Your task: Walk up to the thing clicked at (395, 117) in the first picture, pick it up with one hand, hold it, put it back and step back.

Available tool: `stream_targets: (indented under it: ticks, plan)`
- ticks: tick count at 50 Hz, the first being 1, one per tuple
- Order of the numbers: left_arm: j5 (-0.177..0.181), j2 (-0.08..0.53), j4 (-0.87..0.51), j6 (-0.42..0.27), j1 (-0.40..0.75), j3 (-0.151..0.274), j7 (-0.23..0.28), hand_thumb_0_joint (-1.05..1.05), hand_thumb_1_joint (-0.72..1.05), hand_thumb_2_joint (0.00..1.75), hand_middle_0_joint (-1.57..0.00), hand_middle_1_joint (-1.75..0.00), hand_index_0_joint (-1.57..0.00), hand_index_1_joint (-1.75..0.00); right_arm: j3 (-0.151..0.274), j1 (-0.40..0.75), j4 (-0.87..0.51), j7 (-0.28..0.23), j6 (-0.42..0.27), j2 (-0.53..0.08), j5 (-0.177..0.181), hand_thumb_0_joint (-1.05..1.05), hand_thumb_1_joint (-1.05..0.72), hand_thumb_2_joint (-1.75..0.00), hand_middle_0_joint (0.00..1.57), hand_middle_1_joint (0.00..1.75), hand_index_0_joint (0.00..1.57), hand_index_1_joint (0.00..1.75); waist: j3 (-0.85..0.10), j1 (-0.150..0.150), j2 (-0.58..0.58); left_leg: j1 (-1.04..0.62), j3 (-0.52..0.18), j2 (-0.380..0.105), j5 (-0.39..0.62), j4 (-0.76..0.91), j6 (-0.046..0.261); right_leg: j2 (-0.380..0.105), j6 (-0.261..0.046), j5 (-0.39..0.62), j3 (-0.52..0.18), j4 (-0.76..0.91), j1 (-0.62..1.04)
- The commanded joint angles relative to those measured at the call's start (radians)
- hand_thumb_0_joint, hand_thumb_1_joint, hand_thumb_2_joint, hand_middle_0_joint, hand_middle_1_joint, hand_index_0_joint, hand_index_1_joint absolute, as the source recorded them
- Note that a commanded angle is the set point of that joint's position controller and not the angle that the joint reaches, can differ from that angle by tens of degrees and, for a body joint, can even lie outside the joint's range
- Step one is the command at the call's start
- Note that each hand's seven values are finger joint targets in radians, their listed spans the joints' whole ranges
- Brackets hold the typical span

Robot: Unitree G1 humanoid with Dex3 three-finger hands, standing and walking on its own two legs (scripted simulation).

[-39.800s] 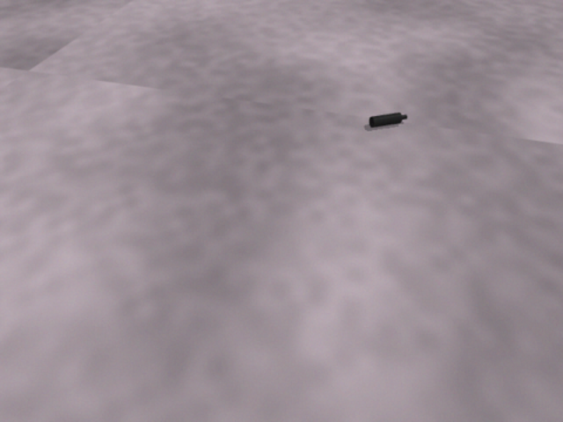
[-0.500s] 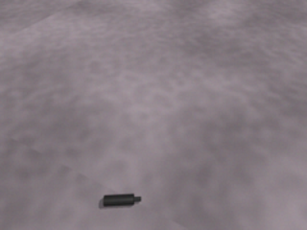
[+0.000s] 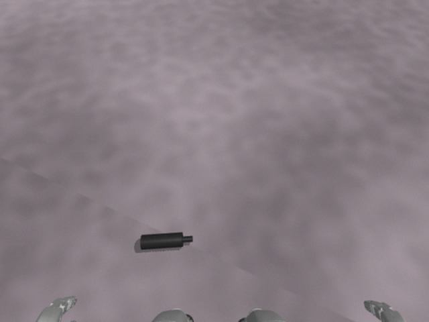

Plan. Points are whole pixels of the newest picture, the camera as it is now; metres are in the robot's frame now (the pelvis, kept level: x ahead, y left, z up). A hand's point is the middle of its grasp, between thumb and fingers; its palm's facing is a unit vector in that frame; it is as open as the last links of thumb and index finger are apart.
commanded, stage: step back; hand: left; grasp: from above
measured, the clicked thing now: (167, 240) +0.47 +0.22 -0.73
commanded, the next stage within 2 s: none
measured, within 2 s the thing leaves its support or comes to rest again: neither
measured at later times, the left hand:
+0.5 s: hand out of the picture -0.04 +0.21 -0.13, palm faces -0.01 -0.90 -0.43, open 7.4 cm
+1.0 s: hand out of the picture -0.20 +0.25 -0.15, palm faces +0.01 -0.91 -0.41, open 7.3 cm
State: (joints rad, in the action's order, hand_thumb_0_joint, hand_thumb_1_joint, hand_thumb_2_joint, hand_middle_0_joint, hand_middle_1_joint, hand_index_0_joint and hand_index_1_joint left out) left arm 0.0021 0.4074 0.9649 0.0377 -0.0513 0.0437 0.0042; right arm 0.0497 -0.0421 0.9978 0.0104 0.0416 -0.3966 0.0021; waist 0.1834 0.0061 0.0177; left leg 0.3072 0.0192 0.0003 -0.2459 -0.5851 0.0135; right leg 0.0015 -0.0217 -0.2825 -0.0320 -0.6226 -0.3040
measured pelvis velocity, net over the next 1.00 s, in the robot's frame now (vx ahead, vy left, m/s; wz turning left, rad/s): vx -0.28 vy -0.03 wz -0.01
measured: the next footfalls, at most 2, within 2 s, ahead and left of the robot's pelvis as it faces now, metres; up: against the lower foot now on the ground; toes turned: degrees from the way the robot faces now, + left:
right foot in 0.24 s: -0.05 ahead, -0.15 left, +0.00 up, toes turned +1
left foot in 0.68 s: -0.16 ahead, +0.08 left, +0.00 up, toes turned +1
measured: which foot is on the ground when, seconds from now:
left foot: down 0.00-0.26, up 0.28-0.66, down 0.68-1.00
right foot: down 0.00-0.00, up 0.02-0.22, down 0.24-0.72, up 0.74-1.00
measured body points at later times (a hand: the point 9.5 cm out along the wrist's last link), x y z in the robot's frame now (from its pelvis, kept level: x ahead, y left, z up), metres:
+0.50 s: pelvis -0.12 -0.05 +0.00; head -0.05 -0.09 +0.45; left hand -0.04 +0.26 -0.10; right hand -0.04 -0.37 -0.14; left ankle -0.15 +0.08 -0.65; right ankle -0.09 -0.15 -0.73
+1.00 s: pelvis -0.28 -0.03 +0.00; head -0.23 -0.02 +0.45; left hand -0.20 +0.30 -0.12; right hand -0.14 -0.33 -0.11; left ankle -0.20 +0.08 -0.73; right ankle -0.34 -0.17 -0.67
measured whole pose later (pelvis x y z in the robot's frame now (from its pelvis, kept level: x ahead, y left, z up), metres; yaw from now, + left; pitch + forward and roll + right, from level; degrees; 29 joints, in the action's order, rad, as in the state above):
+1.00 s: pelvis -0.28 -0.03 +0.00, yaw -1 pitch -2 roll -1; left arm -0.01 0.41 0.85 0.04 -0.19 0.08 0.02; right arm 0.04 -0.08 0.83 0.00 0.04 -0.37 -0.03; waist 0.18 -0.03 0.00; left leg 0.35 0.02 -0.02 -0.17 -0.56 0.04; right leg 0.06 0.03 -0.50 -0.11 -1.00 -0.33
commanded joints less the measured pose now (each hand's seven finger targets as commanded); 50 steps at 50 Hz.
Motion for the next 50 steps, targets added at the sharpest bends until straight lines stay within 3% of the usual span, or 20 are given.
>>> stream_targets:
  ticks: [1,5,9,11,12,13,15,18,20,26,29,33,34,36,37,38,40,42,47,50]
  plan:
    - [-0.013,0.161,-0.093,0.005,-0.046,0.052,0.015,0.00,0.90,0.90,-0.20,-0.30,-0.20,-0.30,0.076,-0.048,-0.107,-0.013,-0.024,-0.281,-0.025,0.00,-0.90,-0.90,0.20,0.30,0.20,0.30,-0.265,0.039,-0.212,-0.089,-0.409,-0.379,0.444,0.241,0.301,0.081,-0.016,-0.334,-0.046,-0.460,-0.045]
    - [-0.005,0.168,-0.082,0.012,-0.124,0.064,0.006,0.00,0.90,0.90,-0.20,-0.30,-0.20,-0.30,0.071,0.035,-0.172,-0.025,-0.029,-0.248,-0.036,0.00,-0.90,-0.90,0.20,0.30,0.20,0.30,-0.229,-0.018,-0.153,-0.018,-0.244,-0.300,0.371,0.170,0.259,0.057,-0.018,-0.281,-0.095,-0.568,-0.070]
    - [-0.011,0.145,-0.102,-0.005,-0.175,0.073,0.004,0.00,0.90,0.90,-0.20,-0.30,-0.20,-0.30,0.068,0.015,-0.182,-0.031,-0.023,-0.246,-0.033,0.00,-0.90,-0.90,0.20,0.30,0.20,0.30,-0.252,-0.036,-0.189,-0.135,-0.227,-0.268,0.344,0.071,0.187,-0.019,0.005,-0.230,-0.067,-0.116,-0.035]
    - [-0.025,0.133,-0.076,-0.029,-0.232,0.078,0.017,0.00,0.90,0.90,-0.20,-0.30,-0.20,-0.30,0.055,0.026,-0.180,-0.026,-0.006,-0.235,-0.013,0.00,-0.90,-0.90,0.20,0.30,0.20,0.30,-0.252,-0.066,-0.123,-0.112,-0.144,-0.177,0.320,-0.074,0.128,0.010,0.025,0.071,-0.018,0.269,0.096]
    - [-0.038,0.189,-0.074,-0.038,-0.220,0.093,0.025,0.00,0.90,0.90,-0.20,-0.30,-0.20,-0.30,0.041,-0.006,-0.173,-0.024,-0.002,-0.195,-0.003,0.00,-0.90,-0.90,0.20,0.30,0.20,0.30,-0.236,-0.039,-0.016,0.017,-0.111,-0.110,0.149,-0.167,0.078,-0.050,0.033,0.251,-0.133,0.287,0.184]
    - [-0.047,0.284,-0.098,-0.042,-0.184,0.114,0.027,0.00,0.90,0.90,-0.20,-0.30,-0.20,-0.30,0.022,-0.044,-0.181,-0.027,0.000,-0.127,0.005,0.00,-0.90,-0.90,0.20,0.30,0.20,0.30,-0.207,-0.015,0.262,0.256,-0.065,0.055,-0.267,-0.290,0.007,-0.210,-0.016,0.416,-0.393,0.256,0.238]
    - [-0.059,0.362,-0.173,-0.040,-0.087,0.124,0.027,0.00,0.90,0.90,-0.20,-0.30,-0.20,-0.30,0.050,-0.040,-0.164,-0.048,0.015,-0.183,-0.015,0.00,-0.90,-0.90,0.20,0.30,0.20,0.30,-0.173,-0.050,0.266,0.154,-0.196,0.088,-0.394,-0.570,-0.003,-0.397,-0.259,0.334,-0.542,0.304,-0.066]
    - [-0.040,0.219,-0.199,-0.044,0.019,0.103,0.029,0.00,0.90,0.90,-0.20,-0.30,-0.20,-0.30,0.056,-0.103,-0.118,-0.035,0.009,-0.214,0.008,0.00,-0.90,-0.90,0.20,0.30,0.20,0.30,-0.123,0.034,0.112,0.162,-0.233,0.138,-0.198,-0.654,-0.011,-0.187,-0.132,0.394,-0.218,0.240,-0.019]
    - [-0.035,0.198,-0.206,-0.041,-0.012,0.104,0.030,0.00,0.90,0.90,-0.20,-0.30,-0.20,-0.30,0.038,-0.137,-0.115,-0.044,0.003,-0.195,0.007,0.00,-0.90,-0.90,0.20,0.30,0.20,0.30,-0.177,0.021,0.105,0.231,-0.212,0.160,-0.189,-0.662,-0.027,-0.177,-0.126,0.480,-0.184,0.175,0.122]
    - [-0.028,0.176,-0.208,-0.034,-0.186,0.107,0.052,0.00,0.90,0.90,-0.20,-0.30,-0.20,-0.30,0.028,-0.077,-0.180,-0.051,-0.014,-0.174,-0.010,0.00,-0.90,-0.90,0.20,0.30,0.20,0.30,-0.249,-0.084,0.124,0.281,-0.178,0.062,-0.294,-0.365,-0.037,-0.301,-0.223,0.655,-0.272,0.104,0.437]
    - [-0.025,0.206,-0.225,-0.028,-0.158,0.105,0.052,0.00,0.90,0.90,-0.20,-0.30,-0.20,-0.30,0.038,-0.128,-0.178,-0.043,-0.011,-0.175,-0.018,0.00,-0.90,-0.90,0.20,0.30,0.20,0.30,-0.267,-0.060,0.162,0.146,-0.128,0.023,-0.276,-0.203,-0.013,-0.310,-0.217,0.665,-0.261,0.084,0.355]
    - [-0.019,0.234,-0.257,-0.018,-0.061,0.094,0.038,0.00,0.90,0.90,-0.20,-0.30,-0.20,-0.30,0.058,-0.247,-0.133,-0.019,-0.007,-0.175,-0.023,0.00,-0.90,-0.90,0.20,0.30,0.20,0.30,-0.290,0.020,0.142,-0.102,-0.025,0.042,-0.078,0.028,0.023,-0.237,-0.134,0.383,-0.184,0.075,0.132]
    - [-0.017,0.226,-0.259,-0.015,-0.044,0.090,0.035,0.00,0.90,0.90,-0.20,-0.30,-0.20,-0.30,0.065,-0.256,-0.130,-0.016,-0.008,-0.188,-0.028,0.00,-0.90,-0.90,0.20,0.30,0.20,0.30,-0.277,0.037,0.082,-0.133,-0.067,0.012,0.024,0.082,0.047,-0.199,-0.094,0.277,-0.157,0.032,0.063]
    - [-0.006,0.157,-0.271,-0.015,-0.032,0.074,0.037,0.00,0.90,0.90,-0.20,-0.30,-0.20,-0.30,0.082,-0.177,-0.170,-0.009,-0.007,-0.290,-0.046,0.00,-0.90,-0.90,0.20,0.30,0.20,0.30,-0.225,0.028,-0.252,-0.130,-0.460,-0.285,0.196,0.233,0.201,0.073,-0.001,-0.238,0.022,-0.263,-0.169]
    - [-0.020,0.180,-0.264,-0.013,0.004,0.093,0.048,0.00,0.90,0.90,-0.20,-0.30,-0.20,-0.30,0.095,-0.149,-0.186,-0.007,-0.009,-0.348,-0.046,0.00,-0.90,-0.90,0.20,0.30,0.20,0.30,-0.208,0.071,-0.301,0.001,-0.569,-0.388,0.232,0.277,0.316,0.104,0.017,-0.405,-0.074,-0.501,-0.129]
    - [-0.026,0.189,-0.244,-0.012,-0.005,0.095,0.051,0.00,0.90,0.90,-0.20,-0.30,-0.20,-0.30,0.093,-0.106,-0.191,-0.015,-0.014,-0.324,-0.047,0.00,-0.90,-0.90,0.20,0.30,0.20,0.30,-0.159,0.049,-0.232,0.079,-0.568,-0.394,0.214,0.286,0.330,0.098,0.013,-0.386,-0.138,-0.621,-0.119]
    - [-0.008,0.172,-0.197,-0.005,-0.078,0.094,0.042,0.00,0.90,0.90,-0.20,-0.30,-0.20,-0.30,0.064,-0.017,-0.218,-0.021,-0.015,-0.244,-0.055,0.00,-0.90,-0.90,0.20,0.30,0.20,0.30,-0.115,-0.013,-0.131,0.086,-0.338,-0.263,0.256,0.258,0.239,0.124,0.003,-0.271,-0.164,-0.722,-0.151]
    - [-0.004,0.179,-0.171,0.000,-0.167,0.098,0.034,0.00,0.90,0.90,-0.20,-0.30,-0.20,-0.30,0.059,0.028,-0.238,-0.025,-0.017,-0.217,-0.047,0.00,-0.90,-0.90,0.20,0.30,0.20,0.30,-0.097,-0.055,-0.118,0.056,-0.256,-0.206,0.161,0.252,0.187,0.131,0.009,-0.183,-0.141,-0.725,-0.180]
    - [-0.016,0.146,-0.193,-0.026,-0.139,0.082,0.027,0.00,0.90,0.90,-0.20,-0.30,-0.20,-0.30,0.063,-0.089,-0.218,-0.026,-0.018,-0.202,-0.027,0.00,-0.90,-0.90,0.20,0.30,0.20,0.30,-0.186,0.023,-0.169,-0.247,-0.236,-0.227,0.276,0.151,0.242,0.055,0.067,-0.227,-0.085,-0.366,-0.185]
    - [-0.015,0.150,-0.175,-0.035,-0.183,0.081,0.028,0.00,0.90,0.90,-0.20,-0.30,-0.20,-0.30,0.072,-0.078,-0.230,-0.022,-0.004,-0.228,-0.034,0.00,-0.90,-0.90,0.20,0.30,0.20,0.30,-0.250,0.020,-0.216,-0.249,-0.244,-0.242,0.279,0.117,0.219,0.008,0.056,-0.208,-0.025,-0.083,-0.053]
